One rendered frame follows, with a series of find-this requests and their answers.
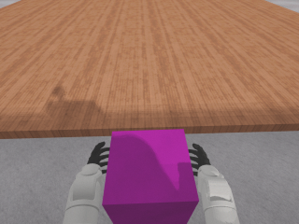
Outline right robot forearm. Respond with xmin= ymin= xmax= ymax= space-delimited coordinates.
xmin=197 ymin=164 xmax=240 ymax=224

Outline right robot hand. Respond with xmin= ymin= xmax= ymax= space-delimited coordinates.
xmin=188 ymin=143 xmax=211 ymax=176

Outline carton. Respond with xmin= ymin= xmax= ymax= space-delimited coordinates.
xmin=102 ymin=129 xmax=199 ymax=224

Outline left robot hand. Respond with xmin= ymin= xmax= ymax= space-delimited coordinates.
xmin=87 ymin=141 xmax=110 ymax=174

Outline left robot forearm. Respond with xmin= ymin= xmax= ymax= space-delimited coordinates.
xmin=63 ymin=163 xmax=103 ymax=224

